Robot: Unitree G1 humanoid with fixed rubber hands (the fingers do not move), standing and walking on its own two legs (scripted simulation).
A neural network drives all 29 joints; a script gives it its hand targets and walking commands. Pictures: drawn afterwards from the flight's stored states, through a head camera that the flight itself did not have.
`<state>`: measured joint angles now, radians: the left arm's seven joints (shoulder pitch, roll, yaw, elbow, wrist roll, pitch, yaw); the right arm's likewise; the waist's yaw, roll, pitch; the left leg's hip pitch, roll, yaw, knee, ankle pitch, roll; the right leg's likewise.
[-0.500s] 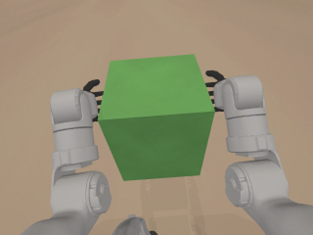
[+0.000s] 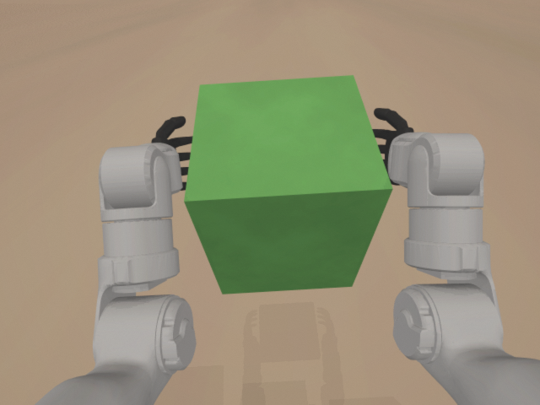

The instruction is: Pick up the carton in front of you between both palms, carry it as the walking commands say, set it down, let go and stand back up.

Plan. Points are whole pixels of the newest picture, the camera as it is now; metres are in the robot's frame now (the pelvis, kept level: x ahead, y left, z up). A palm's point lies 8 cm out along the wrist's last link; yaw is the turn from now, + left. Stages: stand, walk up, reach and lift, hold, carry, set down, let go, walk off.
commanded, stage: carry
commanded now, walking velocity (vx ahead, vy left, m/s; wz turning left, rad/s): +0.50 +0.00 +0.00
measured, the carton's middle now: (282, 194) +0.39 +0.00 +0.12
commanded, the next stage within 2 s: none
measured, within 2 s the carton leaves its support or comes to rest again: neither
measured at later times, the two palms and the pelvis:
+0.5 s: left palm (189, 129) +0.61 +0.18 +0.08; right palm (337, 122) +0.61 -0.11 +0.09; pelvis +0.33 +0.04 +0.01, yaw -2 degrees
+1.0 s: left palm (224, 53) +0.92 +0.13 +0.10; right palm (338, 50) +0.92 -0.16 +0.09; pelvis +0.65 -0.02 +0.00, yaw +1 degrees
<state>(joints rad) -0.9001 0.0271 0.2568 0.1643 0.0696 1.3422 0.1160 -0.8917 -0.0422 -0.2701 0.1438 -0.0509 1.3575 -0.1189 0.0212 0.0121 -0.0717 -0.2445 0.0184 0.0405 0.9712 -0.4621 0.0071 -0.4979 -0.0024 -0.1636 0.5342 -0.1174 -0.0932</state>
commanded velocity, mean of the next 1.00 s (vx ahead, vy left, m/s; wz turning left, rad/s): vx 0.43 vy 0.00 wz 0.00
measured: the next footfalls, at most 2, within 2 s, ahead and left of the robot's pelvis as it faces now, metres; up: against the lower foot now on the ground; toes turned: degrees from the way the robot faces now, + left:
left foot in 0.42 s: +0.44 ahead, +0.13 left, +0.00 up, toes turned +9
right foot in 0.90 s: +0.79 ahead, -0.11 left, +0.00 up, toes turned -7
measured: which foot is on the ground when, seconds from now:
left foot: up 0.00-0.40, down 0.42-0.94, up 0.96-1.00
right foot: down 0.00-0.44, up 0.46-0.88, down 0.90-1.00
